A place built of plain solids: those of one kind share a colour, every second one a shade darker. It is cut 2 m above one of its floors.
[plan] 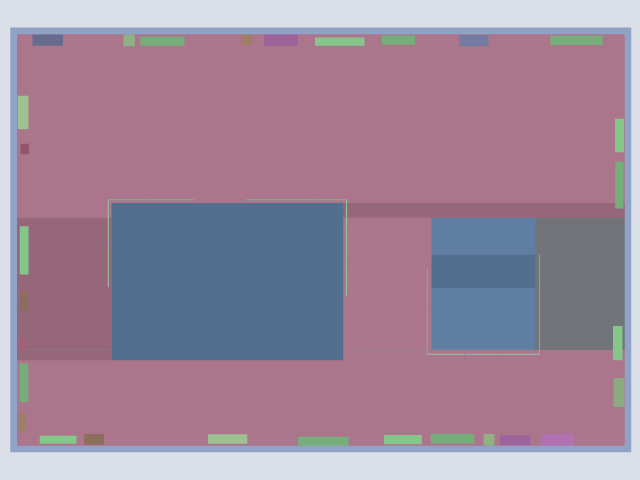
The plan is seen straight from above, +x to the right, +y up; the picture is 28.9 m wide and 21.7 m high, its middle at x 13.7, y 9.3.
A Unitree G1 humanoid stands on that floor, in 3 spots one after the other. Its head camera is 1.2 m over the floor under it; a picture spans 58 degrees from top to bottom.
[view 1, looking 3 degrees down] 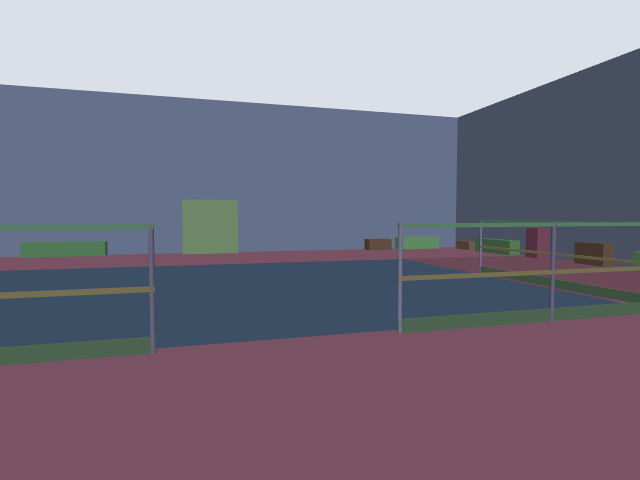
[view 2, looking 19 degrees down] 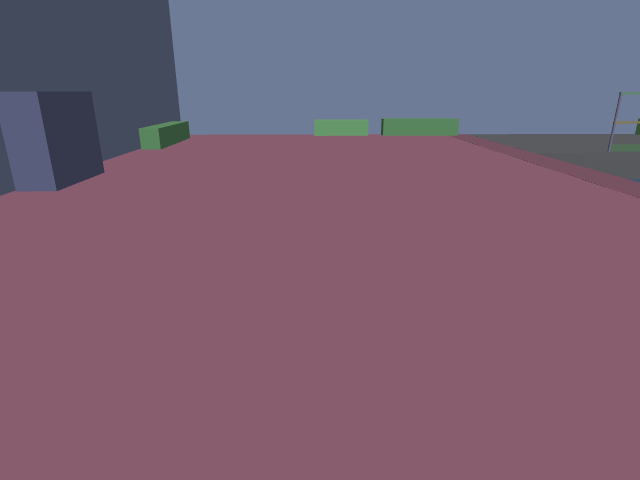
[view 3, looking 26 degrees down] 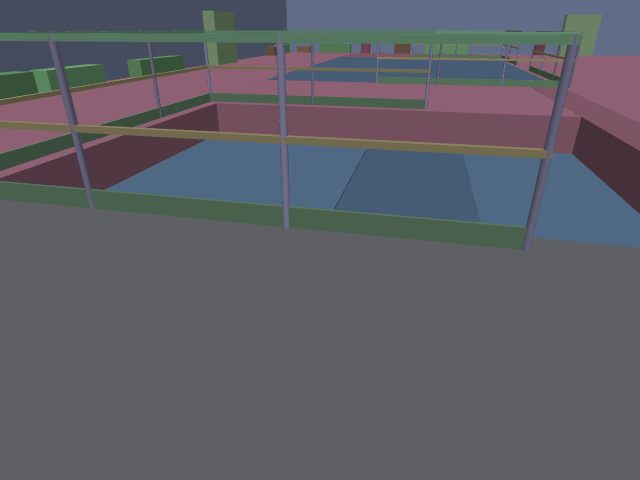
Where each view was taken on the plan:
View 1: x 9.99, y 15.14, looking -106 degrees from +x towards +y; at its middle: wall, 15.78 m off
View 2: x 14.57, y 14.84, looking -1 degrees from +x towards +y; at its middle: surround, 3.69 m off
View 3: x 26.17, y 7.96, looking -167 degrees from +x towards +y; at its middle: ground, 2.74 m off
